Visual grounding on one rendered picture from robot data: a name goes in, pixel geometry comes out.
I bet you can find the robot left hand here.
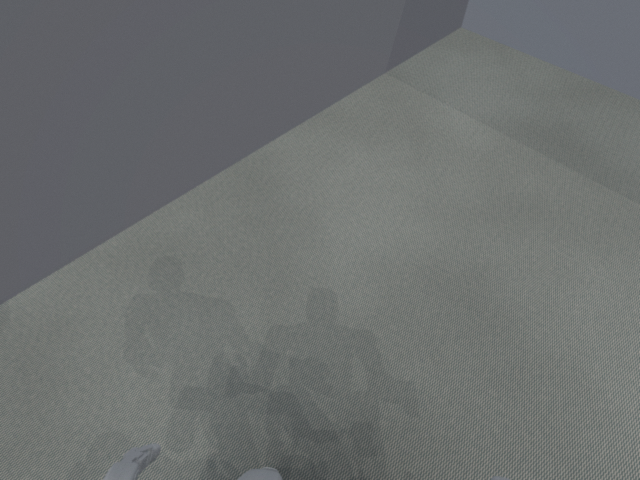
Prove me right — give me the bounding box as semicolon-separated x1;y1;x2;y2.
103;443;161;480

